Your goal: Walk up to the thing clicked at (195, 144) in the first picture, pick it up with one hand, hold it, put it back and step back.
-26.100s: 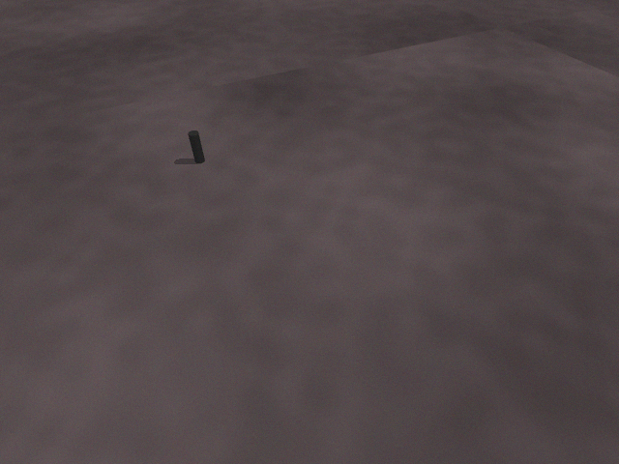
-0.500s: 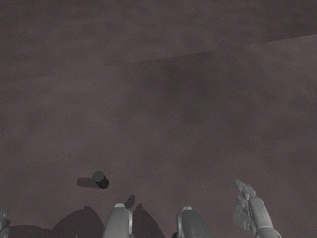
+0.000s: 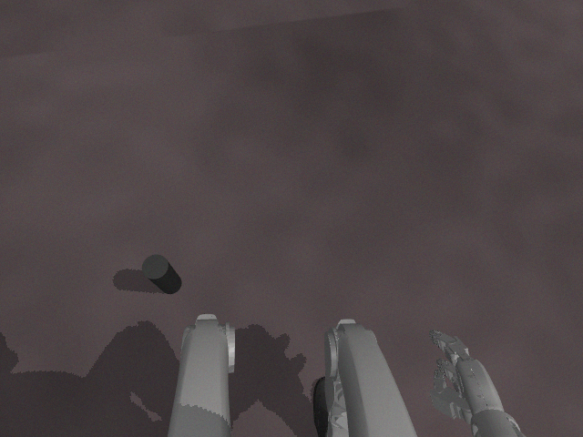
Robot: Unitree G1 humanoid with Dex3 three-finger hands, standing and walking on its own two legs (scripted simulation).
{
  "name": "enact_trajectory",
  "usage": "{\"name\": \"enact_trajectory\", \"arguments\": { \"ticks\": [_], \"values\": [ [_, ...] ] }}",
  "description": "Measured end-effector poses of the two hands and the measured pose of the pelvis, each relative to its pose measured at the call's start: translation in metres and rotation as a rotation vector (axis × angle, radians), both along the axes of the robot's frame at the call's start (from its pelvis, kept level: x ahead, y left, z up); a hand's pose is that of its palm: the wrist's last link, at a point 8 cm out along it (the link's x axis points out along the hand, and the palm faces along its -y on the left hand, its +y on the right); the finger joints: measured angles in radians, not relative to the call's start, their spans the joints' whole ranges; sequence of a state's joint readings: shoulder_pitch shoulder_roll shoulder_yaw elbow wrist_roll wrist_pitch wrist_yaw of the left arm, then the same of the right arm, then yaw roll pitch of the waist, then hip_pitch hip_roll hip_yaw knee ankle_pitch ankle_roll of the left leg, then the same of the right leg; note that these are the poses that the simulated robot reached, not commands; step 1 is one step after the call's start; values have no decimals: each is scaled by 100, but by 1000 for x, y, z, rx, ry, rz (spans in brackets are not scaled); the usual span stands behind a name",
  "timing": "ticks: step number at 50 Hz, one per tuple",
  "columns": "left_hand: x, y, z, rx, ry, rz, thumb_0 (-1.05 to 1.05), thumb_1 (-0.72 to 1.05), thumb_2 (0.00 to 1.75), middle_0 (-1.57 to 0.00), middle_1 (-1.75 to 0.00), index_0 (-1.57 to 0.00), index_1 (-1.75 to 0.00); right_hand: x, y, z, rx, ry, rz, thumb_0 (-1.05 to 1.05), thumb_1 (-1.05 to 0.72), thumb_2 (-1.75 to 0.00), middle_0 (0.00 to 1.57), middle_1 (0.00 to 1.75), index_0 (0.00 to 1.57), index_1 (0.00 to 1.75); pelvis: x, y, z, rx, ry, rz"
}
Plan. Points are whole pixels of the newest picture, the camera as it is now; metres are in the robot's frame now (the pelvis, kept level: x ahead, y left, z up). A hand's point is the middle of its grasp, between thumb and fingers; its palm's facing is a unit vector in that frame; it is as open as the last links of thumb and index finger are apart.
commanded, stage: go down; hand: left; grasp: from the side
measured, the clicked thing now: (163, 276) +0.41 +0.27 -0.43
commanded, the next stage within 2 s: approach in 1.40 s
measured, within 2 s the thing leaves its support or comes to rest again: neither
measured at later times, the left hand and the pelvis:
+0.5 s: hand out of the picture +0.29 +0.43 -0.09, palm faces +0.32 -0.94 -0.15, open 17.3 cm; pelvis -0.02 +0.00 -0.07, yaw -2 degrees
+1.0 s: hand out of the picture +0.30 +0.44 -0.11, palm faces +0.32 -0.94 -0.12, open 17.5 cm; pelvis -0.02 +0.00 -0.11, yaw -3 degrees
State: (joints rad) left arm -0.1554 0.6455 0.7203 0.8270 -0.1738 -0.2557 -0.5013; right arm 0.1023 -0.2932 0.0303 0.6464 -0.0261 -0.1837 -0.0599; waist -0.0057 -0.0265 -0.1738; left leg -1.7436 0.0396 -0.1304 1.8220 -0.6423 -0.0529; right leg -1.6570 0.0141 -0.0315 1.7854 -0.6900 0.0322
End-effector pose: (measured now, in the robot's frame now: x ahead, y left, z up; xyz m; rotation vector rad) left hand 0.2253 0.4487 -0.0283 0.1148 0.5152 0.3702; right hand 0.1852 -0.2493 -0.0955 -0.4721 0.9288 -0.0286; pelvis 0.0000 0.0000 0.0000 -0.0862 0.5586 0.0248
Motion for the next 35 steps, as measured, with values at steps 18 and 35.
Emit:
{"name": "enact_trajectory", "arguments": {
  "ticks": [18, 35],
  "values": [
    [34, 18, -40, -1, -163, -57, -1, -50, 4, -6, -5, -6, -4, -23, -13, -57, -70, 55, 23, 1, -90, -90, 21, 30, 20, 30, -16, -1, -61, -21, 6, -17],
    [39, 30, -62, -1, -228, -50, -1, -50, 5, -4, -4, -4, -4, -44, -18, -101, -74, 118, 44, 1, -91, -90, 21, 30, 20, 30, -25, -3, -99, -18, -4, -30]
  ]
}}
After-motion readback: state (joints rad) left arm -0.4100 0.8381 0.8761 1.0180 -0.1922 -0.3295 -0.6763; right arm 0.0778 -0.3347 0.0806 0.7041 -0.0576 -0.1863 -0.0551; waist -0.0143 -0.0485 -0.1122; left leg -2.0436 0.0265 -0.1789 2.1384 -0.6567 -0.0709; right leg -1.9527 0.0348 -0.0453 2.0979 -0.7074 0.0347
